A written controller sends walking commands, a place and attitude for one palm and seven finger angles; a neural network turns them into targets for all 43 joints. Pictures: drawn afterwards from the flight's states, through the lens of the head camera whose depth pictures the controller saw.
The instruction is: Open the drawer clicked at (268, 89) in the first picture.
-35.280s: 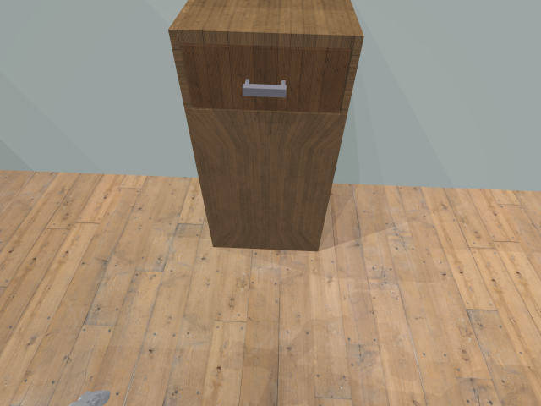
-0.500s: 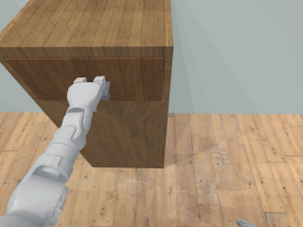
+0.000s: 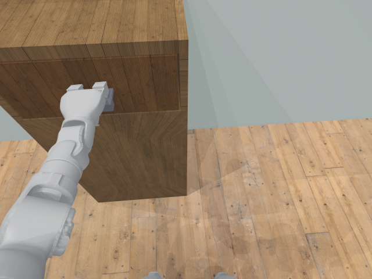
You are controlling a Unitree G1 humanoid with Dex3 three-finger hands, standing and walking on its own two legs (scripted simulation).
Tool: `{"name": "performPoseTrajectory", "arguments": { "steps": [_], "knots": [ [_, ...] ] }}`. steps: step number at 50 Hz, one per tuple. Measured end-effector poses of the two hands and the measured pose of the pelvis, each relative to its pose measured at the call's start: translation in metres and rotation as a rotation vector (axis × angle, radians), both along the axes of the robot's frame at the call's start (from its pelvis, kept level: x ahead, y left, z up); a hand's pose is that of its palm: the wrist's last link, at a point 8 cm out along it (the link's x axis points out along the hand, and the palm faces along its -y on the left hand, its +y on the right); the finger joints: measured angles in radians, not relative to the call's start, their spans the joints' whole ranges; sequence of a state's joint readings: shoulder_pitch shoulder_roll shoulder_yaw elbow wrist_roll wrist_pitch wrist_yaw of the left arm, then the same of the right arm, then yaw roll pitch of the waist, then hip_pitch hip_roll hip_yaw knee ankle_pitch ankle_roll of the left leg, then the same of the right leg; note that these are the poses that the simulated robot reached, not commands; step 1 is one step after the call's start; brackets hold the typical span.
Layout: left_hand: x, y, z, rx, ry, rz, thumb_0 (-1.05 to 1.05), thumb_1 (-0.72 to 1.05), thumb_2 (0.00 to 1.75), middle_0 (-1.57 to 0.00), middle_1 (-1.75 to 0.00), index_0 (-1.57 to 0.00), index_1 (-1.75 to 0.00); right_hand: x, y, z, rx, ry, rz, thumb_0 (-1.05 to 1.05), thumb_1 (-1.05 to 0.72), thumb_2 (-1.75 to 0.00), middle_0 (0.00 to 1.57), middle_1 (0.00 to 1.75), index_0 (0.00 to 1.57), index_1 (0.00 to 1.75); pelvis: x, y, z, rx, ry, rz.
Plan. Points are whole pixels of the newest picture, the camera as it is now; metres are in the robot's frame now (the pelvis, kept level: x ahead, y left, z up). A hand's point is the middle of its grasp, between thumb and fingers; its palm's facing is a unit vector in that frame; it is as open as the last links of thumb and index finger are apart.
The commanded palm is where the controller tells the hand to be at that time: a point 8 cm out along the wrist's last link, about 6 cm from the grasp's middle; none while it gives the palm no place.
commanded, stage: pull the drawer open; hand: left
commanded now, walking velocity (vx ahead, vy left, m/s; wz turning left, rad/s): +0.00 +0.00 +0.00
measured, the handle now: (89, 99) +0.51 +0.22 +0.07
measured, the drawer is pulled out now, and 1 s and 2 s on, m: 0.00 0.00 0.01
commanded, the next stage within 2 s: none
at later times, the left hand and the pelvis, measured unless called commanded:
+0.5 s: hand (92, 120) +0.47 +0.21 +0.04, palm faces -0.04 -0.04 -1.00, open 5.7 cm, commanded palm +0.43 +0.20 +0.10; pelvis +0.03 +0.01 +0.01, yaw -2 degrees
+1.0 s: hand (92, 119) +0.47 +0.21 +0.04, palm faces -0.04 -0.03 -1.00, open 5.7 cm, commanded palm +0.46 +0.20 +0.10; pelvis +0.03 +0.00 +0.00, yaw +1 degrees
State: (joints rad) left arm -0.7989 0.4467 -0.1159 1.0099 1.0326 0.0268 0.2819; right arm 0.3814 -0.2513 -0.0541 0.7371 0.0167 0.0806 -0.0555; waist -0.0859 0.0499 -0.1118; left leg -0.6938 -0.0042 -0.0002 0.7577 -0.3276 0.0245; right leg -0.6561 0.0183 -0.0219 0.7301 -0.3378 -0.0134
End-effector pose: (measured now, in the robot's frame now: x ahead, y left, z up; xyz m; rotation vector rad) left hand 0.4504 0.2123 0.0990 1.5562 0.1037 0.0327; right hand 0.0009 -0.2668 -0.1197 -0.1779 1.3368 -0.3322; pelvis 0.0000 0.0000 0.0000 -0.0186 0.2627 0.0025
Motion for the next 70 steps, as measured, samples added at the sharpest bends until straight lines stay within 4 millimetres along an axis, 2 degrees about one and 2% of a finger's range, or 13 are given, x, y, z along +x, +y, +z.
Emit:
{"name": "performPoseTrajectory", "arguments": {
  "steps": [6, 14, 22, 32, 35, 39, 42, 46, 58, 62, 66, 70],
  "knots": [
    [0.000, 0.000, 0.000, 0.006, -0.001, 0.001, 0.00, 0.72, 0.82, -0.38, -1.35, -0.34, -1.33, 0.001, 0.006, -0.001, 0.007, -0.018, 0.006, 0.01, -0.90, -0.90, 0.20, 0.30, 0.20, 0.30, -0.003, 0.003, -0.001, -0.001, 0.005, -0.001],
    [0.000, 0.000, 0.000, -0.002, 0.004, -0.003, 0.00, 0.72, 0.80, -0.37, -1.35, -0.35, -1.33, 0.023, 0.013, 0.000, 0.019, -0.074, 0.019, 0.01, -0.90, -0.90, 0.20, 0.30, 0.20, 0.30, 0.003, 0.007, 0.001, -0.002, 0.001, -0.011],
    [-0.001, 0.001, 0.000, -0.018, 0.000, -0.009, 0.01, 0.73, 0.79, -0.35, -1.35, -0.36, -1.32, 0.060, 0.018, 0.002, 0.040, -0.130, 0.030, 0.01, -0.90, -0.90, 0.20, 0.30, 0.20, 0.30, 0.020, 0.010, 0.005, 0.000, -0.010, -0.028],
    [-0.003, 0.001, -0.001, -0.029, -0.014, -0.010, 0.01, 0.73, 0.80, -0.33, -1.35, -0.37, -1.31, 0.121, 0.018, 0.008, 0.057, -0.197, 0.068, 0.01, -0.90, -0.90, 0.20, 0.30, 0.20, 0.30, 0.046, 0.010, 0.009, 0.002, -0.018, -0.026],
    [0.000, 0.002, -0.001, -0.022, -0.010, -0.010, 0.00, 0.72, 0.82, -0.33, -1.35, -0.38, -1.32, 0.135, 0.017, 0.008, 0.051, -0.195, 0.105, 0.01, -0.90, -0.90, 0.20, 0.30, 0.20, 0.30, 0.048, 0.008, 0.008, 0.002, -0.020, -0.006],
    [0.002, 0.003, -0.001, -0.019, -0.015, -0.021, -0.01, 0.72, 0.83, -0.35, -1.34, -0.39, -1.33, 0.145, 0.015, 0.006, 0.039, -0.180, 0.145, 0.01, -0.90, -0.90, 0.20, 0.30, 0.20, 0.30, 0.046, 0.004, 0.006, 0.003, -0.012, 0.014],
    [0.002, 0.003, -0.001, -0.017, -0.011, -0.018, -0.01, 0.73, 0.83, -0.37, -1.34, -0.38, -1.33, 0.145, 0.012, 0.005, 0.036, -0.174, 0.153, 0.01, -0.90, -0.90, 0.20, 0.30, 0.20, 0.30, 0.042, 0.001, 0.005, 0.003, -0.008, 0.023],
    [0.001, 0.002, -0.001, -0.015, -0.006, -0.012, 0.00, 0.72, 0.81, -0.37, -1.34, -0.38, -1.34, 0.133, 0.009, 0.003, 0.035, -0.162, 0.140, 0.01, -0.90, -0.90, 0.20, 0.30, 0.20, 0.30, 0.035, -0.002, 0.004, 0.003, -0.007, 0.023],
    [0.000, 0.001, 0.000, -0.010, 0.011, 0.006, 0.01, 0.74, 0.78, -0.34, -1.35, -0.37, -1.34, 0.056, 0.000, 0.001, 0.028, -0.066, 0.028, 0.01, -0.90, -0.90, 0.20, 0.30, 0.20, 0.30, 0.021, -0.003, 0.004, 0.004, -0.015, -0.008],
    [0.000, 0.000, 0.000, -0.004, 0.015, 0.002, 0.01, 0.74, 0.78, -0.33, -1.35, -0.38, -1.34, 0.038, 0.001, 0.001, 0.032, -0.034, 0.001, 0.01, -0.90, -0.90, 0.20, 0.30, 0.20, 0.30, 0.021, -0.001, 0.005, 0.005, -0.016, -0.017],
    [-0.002, 0.001, -0.001, -0.008, 0.011, -0.003, 0.01, 0.75, 0.78, -0.32, -1.35, -0.39, -1.34, 0.035, 0.005, 0.000, 0.040, -0.028, -0.014, 0.01, -0.90, -0.90, 0.20, 0.30, 0.20, 0.30, 0.025, 0.002, 0.007, 0.005, -0.017, -0.027],
    [-0.007, 0.001, -0.001, -0.019, 0.002, -0.008, 0.02, 0.75, 0.78, -0.31, -1.35, -0.40, -1.35, 0.049, 0.009, 0.001, 0.050, -0.056, -0.013, 0.01, -0.90, -0.90, 0.20, 0.30, 0.20, 0.30, 0.031, 0.005, 0.008, 0.004, -0.021, -0.031]
  ]
}}
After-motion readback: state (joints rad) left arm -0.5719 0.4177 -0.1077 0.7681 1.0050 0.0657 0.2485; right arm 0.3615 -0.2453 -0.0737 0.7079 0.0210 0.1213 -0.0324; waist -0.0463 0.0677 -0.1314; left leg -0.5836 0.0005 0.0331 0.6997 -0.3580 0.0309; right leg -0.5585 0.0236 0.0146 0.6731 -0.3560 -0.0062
